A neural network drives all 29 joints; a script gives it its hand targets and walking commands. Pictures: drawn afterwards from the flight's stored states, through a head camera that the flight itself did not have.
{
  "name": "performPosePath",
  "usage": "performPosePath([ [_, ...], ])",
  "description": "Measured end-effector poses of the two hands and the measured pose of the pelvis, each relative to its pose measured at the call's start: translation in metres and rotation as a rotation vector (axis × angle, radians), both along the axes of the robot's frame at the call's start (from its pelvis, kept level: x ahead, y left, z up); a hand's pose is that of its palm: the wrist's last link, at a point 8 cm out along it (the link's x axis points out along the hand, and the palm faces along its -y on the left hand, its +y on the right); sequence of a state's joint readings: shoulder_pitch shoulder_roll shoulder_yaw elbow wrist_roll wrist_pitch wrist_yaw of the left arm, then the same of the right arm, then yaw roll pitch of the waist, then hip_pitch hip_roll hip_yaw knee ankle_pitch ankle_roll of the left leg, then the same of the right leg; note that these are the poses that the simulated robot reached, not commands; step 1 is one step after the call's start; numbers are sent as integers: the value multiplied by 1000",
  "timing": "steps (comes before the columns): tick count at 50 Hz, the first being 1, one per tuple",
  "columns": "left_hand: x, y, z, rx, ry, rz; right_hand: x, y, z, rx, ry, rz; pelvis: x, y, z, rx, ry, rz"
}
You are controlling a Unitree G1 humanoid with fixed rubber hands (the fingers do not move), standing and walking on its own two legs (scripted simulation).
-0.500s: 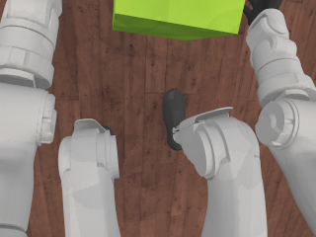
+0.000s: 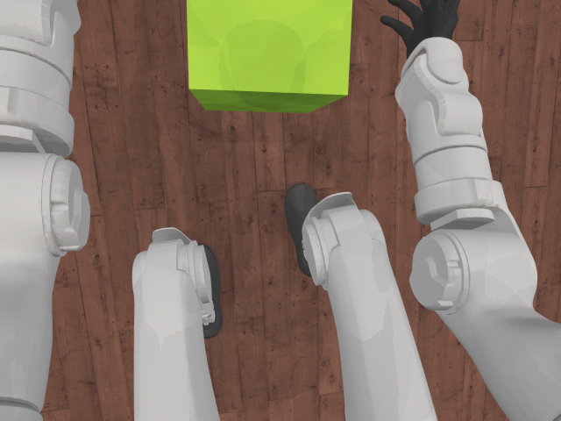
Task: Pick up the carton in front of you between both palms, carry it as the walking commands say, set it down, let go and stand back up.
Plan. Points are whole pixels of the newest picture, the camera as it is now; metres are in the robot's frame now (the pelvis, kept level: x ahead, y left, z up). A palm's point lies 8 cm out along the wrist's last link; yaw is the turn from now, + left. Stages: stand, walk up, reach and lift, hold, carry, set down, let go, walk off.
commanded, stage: set down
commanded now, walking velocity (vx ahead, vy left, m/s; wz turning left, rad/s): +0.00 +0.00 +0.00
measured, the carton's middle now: (263, 40) +0.56 -0.08 -0.34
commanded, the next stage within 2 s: let go in 0.56 s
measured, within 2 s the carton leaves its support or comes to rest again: neither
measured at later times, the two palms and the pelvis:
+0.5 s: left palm out of the picture +0.61 +0.14 +0.04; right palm out of the picture +0.48 -0.24 +0.03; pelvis +0.03 +0.01 +0.13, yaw +1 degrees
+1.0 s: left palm out of the picture +0.47 +0.17 +0.14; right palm out of the picture +0.39 -0.24 +0.16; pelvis +0.08 -0.01 +0.25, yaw +3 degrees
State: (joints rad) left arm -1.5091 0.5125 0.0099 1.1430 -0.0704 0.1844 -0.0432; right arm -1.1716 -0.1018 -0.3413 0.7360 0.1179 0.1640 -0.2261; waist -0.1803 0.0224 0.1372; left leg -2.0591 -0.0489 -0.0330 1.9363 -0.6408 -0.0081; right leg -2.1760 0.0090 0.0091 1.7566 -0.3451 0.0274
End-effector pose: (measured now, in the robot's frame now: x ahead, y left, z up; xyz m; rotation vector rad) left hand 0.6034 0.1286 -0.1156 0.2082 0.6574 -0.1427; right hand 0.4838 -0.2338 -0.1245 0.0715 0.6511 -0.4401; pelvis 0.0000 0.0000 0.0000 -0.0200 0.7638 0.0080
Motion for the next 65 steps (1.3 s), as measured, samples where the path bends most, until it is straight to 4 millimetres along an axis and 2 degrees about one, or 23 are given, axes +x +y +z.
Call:
performPosePath([
  [10, 4, 11, 58, -5, -13, -16, 0, 0, 61, -17, -3, 2, 12, 1, 51, 1, 62, 10],
  [25, 6, 14, 155, -8, -8, -28, -4, -2, 158, -21, -11, -3, 30, 8, 132, 1, 81, 23],
  [33, -2, 16, 192, -2, 0, -14, -8, 0, 197, -24, -3, 27, 39, 8, 169, 7, 58, 26],
  [38, -28, 23, 207, 17, -2, 42, -23, 3, 217, -42, 23, 118, 48, 4, 193, 18, 32, 26],
  [43, -76, 31, 224, 45, 7, 137, -50, 3, 239, -62, 83, 245, 60, -3, 218, 28, -33, 29],
  [50, -136, 39, 260, 60, 24, 223, -90, -11, 280, -72, 143, 376, 78, -14, 249, 36, -180, 31],
  [58, -175, 44, 298, 65, 37, 205, -136, -24, 321, -70, 158, 407, 102, -22, 276, 36, -356, 16],
  [65, -209, 54, 319, 68, 56, 185, -177, -22, 350, -65, 169, 382, 121, -23, 294, 28, -493, 6],
])
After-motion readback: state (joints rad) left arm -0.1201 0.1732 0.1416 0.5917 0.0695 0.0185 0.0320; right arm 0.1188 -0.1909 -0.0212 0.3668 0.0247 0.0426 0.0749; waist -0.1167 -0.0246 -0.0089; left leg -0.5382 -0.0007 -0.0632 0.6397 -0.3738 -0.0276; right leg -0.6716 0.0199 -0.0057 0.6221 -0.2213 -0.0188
